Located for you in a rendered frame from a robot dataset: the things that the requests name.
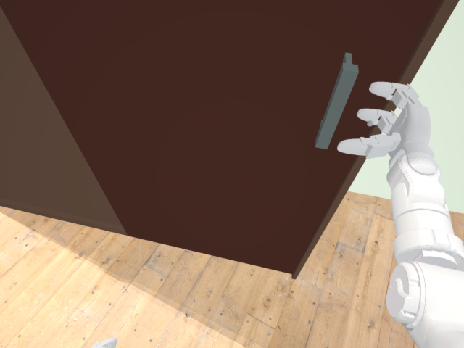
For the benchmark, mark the robot right hand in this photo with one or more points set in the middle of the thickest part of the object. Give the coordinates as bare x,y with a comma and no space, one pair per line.
412,125

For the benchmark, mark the handle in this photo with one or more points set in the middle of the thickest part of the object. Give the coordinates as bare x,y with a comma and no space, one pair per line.
341,91

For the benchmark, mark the wardrobe door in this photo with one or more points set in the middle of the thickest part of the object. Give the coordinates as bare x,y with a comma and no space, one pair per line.
198,118
40,162

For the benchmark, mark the robot right upper arm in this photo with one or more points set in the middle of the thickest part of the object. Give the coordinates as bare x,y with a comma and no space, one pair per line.
428,300

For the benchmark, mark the robot right forearm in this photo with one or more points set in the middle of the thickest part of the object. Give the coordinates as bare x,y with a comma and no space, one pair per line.
420,213

